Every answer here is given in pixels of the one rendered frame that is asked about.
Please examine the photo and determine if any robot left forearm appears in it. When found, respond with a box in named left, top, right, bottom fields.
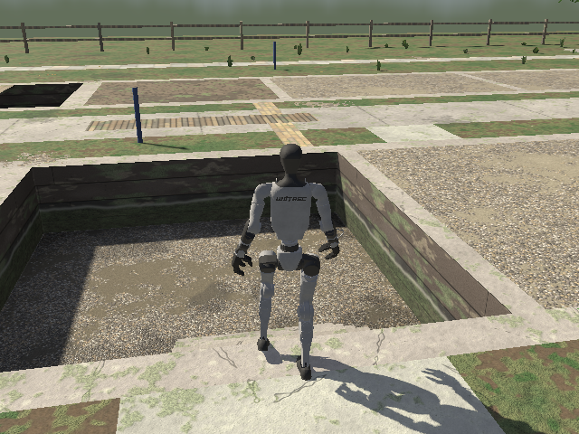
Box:
left=234, top=220, right=255, bottom=258

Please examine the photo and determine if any robot right hand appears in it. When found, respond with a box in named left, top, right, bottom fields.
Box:
left=318, top=243, right=340, bottom=259

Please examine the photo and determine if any left robot foot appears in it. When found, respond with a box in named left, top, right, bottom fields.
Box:
left=257, top=337, right=270, bottom=351

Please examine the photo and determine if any robot left hand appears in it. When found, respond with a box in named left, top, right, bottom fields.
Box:
left=232, top=253, right=252, bottom=276

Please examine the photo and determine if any right robot upper arm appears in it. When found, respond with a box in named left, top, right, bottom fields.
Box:
left=309, top=183, right=334, bottom=231

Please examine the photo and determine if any left robot upper arm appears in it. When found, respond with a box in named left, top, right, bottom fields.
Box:
left=247, top=183, right=272, bottom=234

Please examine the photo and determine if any robot head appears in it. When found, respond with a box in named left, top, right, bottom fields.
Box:
left=275, top=144, right=307, bottom=187

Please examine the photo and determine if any robot right forearm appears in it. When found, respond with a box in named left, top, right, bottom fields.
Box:
left=324, top=218, right=339, bottom=248

